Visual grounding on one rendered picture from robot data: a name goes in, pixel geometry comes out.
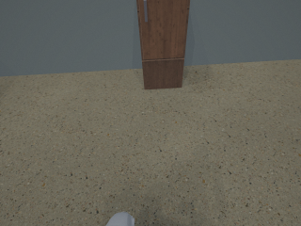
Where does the cupboard door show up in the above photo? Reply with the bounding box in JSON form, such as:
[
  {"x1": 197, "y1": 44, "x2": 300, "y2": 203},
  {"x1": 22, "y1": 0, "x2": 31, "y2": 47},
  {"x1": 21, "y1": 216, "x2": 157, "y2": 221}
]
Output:
[{"x1": 139, "y1": 0, "x2": 188, "y2": 59}]

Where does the left robot thigh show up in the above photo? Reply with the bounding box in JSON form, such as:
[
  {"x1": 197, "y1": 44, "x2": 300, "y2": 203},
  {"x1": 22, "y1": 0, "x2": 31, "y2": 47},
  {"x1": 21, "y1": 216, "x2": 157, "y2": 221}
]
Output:
[{"x1": 106, "y1": 212, "x2": 135, "y2": 226}]

